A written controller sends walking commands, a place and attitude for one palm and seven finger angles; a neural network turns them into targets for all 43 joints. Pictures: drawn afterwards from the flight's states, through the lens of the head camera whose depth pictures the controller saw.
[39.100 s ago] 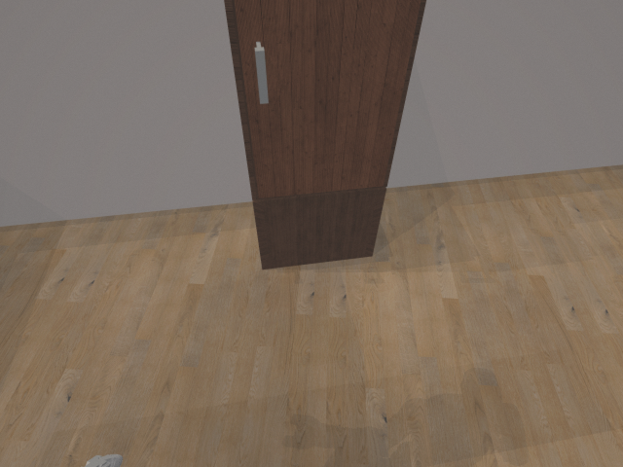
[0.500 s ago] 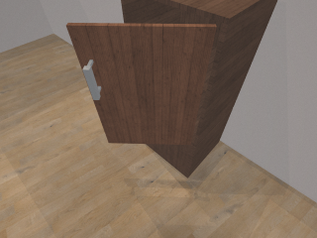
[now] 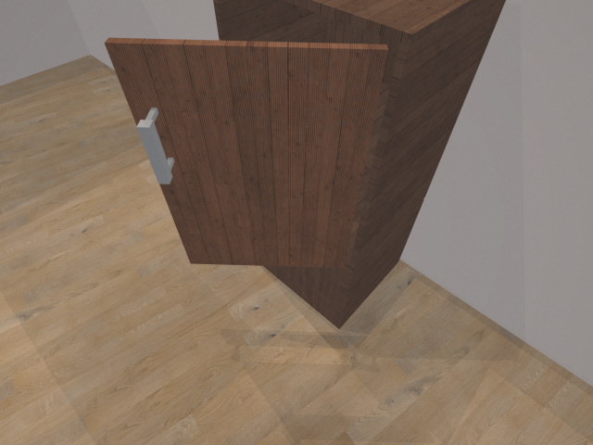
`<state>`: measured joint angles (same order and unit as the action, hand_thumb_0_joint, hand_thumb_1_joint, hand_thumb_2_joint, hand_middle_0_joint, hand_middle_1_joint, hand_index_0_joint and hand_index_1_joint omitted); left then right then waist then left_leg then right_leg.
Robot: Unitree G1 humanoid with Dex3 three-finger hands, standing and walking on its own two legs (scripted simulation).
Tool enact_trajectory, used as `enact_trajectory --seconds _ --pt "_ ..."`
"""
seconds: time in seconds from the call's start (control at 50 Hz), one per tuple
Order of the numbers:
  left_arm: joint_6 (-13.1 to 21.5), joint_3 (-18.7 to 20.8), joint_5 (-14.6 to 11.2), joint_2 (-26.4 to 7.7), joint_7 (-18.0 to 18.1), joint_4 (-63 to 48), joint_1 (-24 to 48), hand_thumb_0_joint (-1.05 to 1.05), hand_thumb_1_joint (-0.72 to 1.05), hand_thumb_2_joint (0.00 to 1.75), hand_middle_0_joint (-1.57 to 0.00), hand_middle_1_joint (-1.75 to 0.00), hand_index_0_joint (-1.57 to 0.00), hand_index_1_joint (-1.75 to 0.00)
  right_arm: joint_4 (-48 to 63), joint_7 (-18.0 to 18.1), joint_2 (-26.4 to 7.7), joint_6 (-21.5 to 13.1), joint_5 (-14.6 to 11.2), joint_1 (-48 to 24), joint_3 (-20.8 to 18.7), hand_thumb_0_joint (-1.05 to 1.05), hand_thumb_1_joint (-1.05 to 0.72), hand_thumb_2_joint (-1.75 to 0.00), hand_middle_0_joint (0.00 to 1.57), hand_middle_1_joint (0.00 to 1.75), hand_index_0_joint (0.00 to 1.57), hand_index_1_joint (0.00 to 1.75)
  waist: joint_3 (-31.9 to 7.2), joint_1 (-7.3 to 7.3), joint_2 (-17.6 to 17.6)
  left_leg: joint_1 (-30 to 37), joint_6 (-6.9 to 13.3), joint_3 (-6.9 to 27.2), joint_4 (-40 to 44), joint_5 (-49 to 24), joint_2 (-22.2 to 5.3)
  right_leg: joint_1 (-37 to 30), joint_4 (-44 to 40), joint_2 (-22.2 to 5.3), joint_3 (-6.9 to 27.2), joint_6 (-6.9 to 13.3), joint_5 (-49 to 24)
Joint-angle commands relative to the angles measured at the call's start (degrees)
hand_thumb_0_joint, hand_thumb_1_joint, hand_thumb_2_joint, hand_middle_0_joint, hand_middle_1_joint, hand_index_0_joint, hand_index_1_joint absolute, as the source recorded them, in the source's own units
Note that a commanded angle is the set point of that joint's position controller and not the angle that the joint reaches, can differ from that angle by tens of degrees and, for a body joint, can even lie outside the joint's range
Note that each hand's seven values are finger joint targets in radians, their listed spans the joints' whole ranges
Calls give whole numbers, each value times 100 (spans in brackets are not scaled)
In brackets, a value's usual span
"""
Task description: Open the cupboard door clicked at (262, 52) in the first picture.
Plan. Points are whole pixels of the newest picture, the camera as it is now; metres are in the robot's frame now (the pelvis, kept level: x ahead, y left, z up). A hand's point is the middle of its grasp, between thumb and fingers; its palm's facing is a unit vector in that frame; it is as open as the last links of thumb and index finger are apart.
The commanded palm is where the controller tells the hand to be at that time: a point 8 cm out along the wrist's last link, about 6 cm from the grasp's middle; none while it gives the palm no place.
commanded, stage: look again from close up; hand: left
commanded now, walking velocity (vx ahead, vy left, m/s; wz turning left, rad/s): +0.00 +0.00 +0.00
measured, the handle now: (159, 146) +0.57 +0.29 +0.07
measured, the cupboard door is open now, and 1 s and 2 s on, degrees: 41 41 41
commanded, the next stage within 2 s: shuffle to correct the standing spot in 0.24 s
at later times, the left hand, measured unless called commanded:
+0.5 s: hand out of the picture +0.02 +0.17 -0.17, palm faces +0.03 -0.97 -0.24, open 7.4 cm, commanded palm none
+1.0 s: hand out of the picture +0.02 +0.21 -0.17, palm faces +0.12 -0.96 -0.26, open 7.4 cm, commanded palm none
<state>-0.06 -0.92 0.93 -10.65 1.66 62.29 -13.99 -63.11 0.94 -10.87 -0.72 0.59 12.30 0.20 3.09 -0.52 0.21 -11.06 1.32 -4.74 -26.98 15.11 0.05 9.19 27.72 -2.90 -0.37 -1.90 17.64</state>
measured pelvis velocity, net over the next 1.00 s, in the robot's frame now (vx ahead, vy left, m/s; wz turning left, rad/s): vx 0.01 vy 0.03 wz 0.05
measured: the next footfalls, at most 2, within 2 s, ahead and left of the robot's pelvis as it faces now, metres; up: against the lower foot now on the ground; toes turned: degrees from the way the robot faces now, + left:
left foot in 1.16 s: +0.07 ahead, +0.19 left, +0.00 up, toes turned +6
right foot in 1.46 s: +0.07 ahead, +0.01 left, +0.00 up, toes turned +2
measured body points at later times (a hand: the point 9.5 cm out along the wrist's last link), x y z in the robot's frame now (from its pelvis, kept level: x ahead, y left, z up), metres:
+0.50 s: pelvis +0.00 -0.02 +0.00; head +0.01 -0.02 +0.45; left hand +0.02 +0.23 -0.15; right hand +0.04 -0.26 -0.16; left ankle -0.01 +0.10 -0.74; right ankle -0.03 -0.14 -0.74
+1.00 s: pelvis +0.01 +0.03 +0.00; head +0.04 +0.01 +0.44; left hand +0.02 +0.26 -0.15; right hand +0.06 -0.20 -0.17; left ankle -0.01 +0.14 -0.68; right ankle -0.01 -0.09 -0.74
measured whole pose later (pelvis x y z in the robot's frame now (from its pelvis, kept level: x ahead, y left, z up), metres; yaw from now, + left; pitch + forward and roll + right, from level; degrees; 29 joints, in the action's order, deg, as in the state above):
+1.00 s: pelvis +0.01 +0.03 +0.00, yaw +3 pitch +0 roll +2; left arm 0.7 1.7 1.8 -9.0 2.3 56.7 -16.4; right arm -58.0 -0.3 -10.7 3.3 1.2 13.8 -2.0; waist 3.2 -2.1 -0.3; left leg -25.3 -1.3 -3.9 -56.7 24.9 0.4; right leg 12.4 32.9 -6.1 -6.3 -0.5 20.2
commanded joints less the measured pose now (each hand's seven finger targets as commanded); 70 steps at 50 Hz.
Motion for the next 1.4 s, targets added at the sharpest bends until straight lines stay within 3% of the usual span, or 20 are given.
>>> enact_trajectory --seconds 0.0,0.34,0.46,0.54,0.62,0.68,0.72,0.78,0.8,0.84,0.86,0.94,1.04,1.08,1.1,1.14,1.16,1.18,1.24,1.38 --pt "119 173 10 -798 40 -209 -203 0 90 90 -20 -30 -20 -30 198 47 -694 -116 0 147 -110 0 -90 -90 20 30 20 30 -118 28 1 164 94 616 499 -1120 -584 228 -446 -350 325 310 -1116" --pt "174 230 1 -959 18 -189 -88 0 90 90 -20 -30 -20 -30 109 57 -789 -112 10 52 -125 0 -90 -90 20 30 20 30 -270 2 60 240 9 567 453 -1235 -587 40 -554 -421 370 383 -1536" --pt "58 323 18 -1029 33 -273 -298 0 90 90 -20 -30 -20 -30 312 -1 -526 58 51 139 -107 0 -90 -90 20 30 20 30 108 -79 503 -455 -157 212 -75 -99 -250 188 -814 -927 940 658 -495" --pt "41 454 38 -1148 64 -420 -373 0 90 90 -20 -30 -20 -30 495 -10 -491 67 59 240 -155 0 -90 -90 20 30 20 30 79 -90 783 -610 -184 93 -370 37 -199 132 -644 -1323 1162 905 -1317" --pt "-41 499 53 -1006 65 -602 -256 0 90 90 -20 -30 -20 -30 543 -7 -655 38 62 577 -213 0 -90 -90 20 30 20 30 -110 32 -12 67 28 434 -10 -1238 -462 559 259 -711 365 564 -936" --pt "-102 402 75 -534 50 -806 -68 0 90 90 -20 -30 -20 -30 580 46 -872 51 68 842 -271 0 -90 -90 20 30 20 30 -29 75 -1171 415 880 1580 668 -2094 -1316 1467 1681 73 -460 272 1374" --pt "-96 388 44 -443 51 -843 -22 0 90 90 -20 -30 -20 -30 690 54 -810 65 95 800 -252 0 -90 -90 20 30 20 30 -107 50 -1008 322 1112 1614 600 -2622 -1383 1501 2093 -26 -379 352 1685" --pt "-53 379 42 -304 29 -697 -517 0 90 90 -20 -30 -20 -30 839 62 -732 66 79 432 -229 0 -90 -90 20 30 20 30 -414 -266 -567 -95 896 1086 143 -2624 -1051 464 890 -68 -474 348 556" --pt "-2 404 51 -412 48 -599 -843 0 90 90 -20 -30 -20 -30 891 57 -737 56 45 323 -241 0 -90 -90 20 30 20 30 -510 -412 -231 -520 656 910 -282 -2020 -846 -203 94 -299 -247 380 -243" --pt "82 572 72 -1264 100 -515 -1305 0 90 90 -20 -30 -20 -30 1162 -9 -444 74 28 94 -257 0 -90 -90 20 30 20 30 -252 -519 1429 -2277 -118 59 -2118 1552 153 -1015 -938 -2653 2300 1381 -2516" --pt "127 573 52 -1201 131 -508 -1319 0 90 90 -20 -30 -20 -30 1138 0 -520 151 76 -81 -289 0 -90 -90 20 30 20 30 -26 -519 1247 -2307 -183 504 -2836 1719 -113 -538 -934 -2697 2270 1599 -2936" --pt "139 556 105 -1012 131 -717 -677 0 90 90 -20 -30 -20 -30 1093 -157 -320 220 61 -57 -291 0 -90 -90 20 30 20 30 7 -217 1065 -2291 -306 352 -3271 892 -242 -180 -777 -1894 808 1226 -2859" --pt "85 677 142 -1265 63 -804 -433 0 90 90 -20 -30 -20 -30 1152 -235 -178 175 0 -121 -288 0 -90 -90 20 30 20 30 -73 -194 1204 -1000 -333 -147 -1415 394 -51 530 -635 -1559 290 866 -1710" --pt "12 641 132 -1151 44 -796 -306 0 90 90 -20 -30 -20 -30 976 -191 -157 92 12 341 -287 0 -90 -90 20 30 20 30 -234 50 1166 21 -335 -412 -311 -347 76 864 -78 -1131 -93 571 -1121" --pt "-29 585 105 -979 34 -792 -388 0 90 90 -20 -30 -20 -30 857 -153 -379 41 32 625 -306 0 -90 -90 20 30 20 30 -485 121 584 599 -300 -218 119 -721 -135 970 547 -835 -257 399 -792" --pt "-103 440 25 -339 27 -923 -568 0 90 90 -20 -30 -20 -30 853 -57 -1192 -10 94 1072 -446 0 -90 -90 20 30 20 30 -707 268 -1540 528 682 2139 899 -2084 -2068 1676 2275 -25 -498 30 1982" --pt "-64 415 16 -359 24 -1003 -501 0 90 90 -20 -30 -20 -30 893 12 -1189 -18 118 904 -434 0 -90 -90 20 30 20 30 -473 201 -870 188 1030 2333 905 -2254 -2192 1761 2657 -59 -193 152 1829" --pt "-70 396 11 -220 67 -816 -511 0 90 90 -20 -30 -20 -30 791 72 -1043 -71 142 682 -382 0 -90 -90 20 30 20 30 -635 130 -1486 160 1053 2406 970 -2498 -2172 1702 2957 -81 5 185 1781" --pt "-68 372 -8 -289 -41 -572 -455 0 90 90 -20 -30 -20 -30 803 98 -720 -64 144 135 -272 0 -90 -90 20 30 20 30 -414 37 -1102 -64 810 1383 782 -2850 -1700 1376 2571 -140 -20 141 1121" --pt "-117 383 28 -246 -117 -625 -495 0 90 90 -20 -30 -20 -30 688 142 -843 61 136 155 -389 0 -90 -90 20 30 20 30 -349 10 -763 -504 666 1300 693 -1428 -1598 414 628 137 -252 199 347"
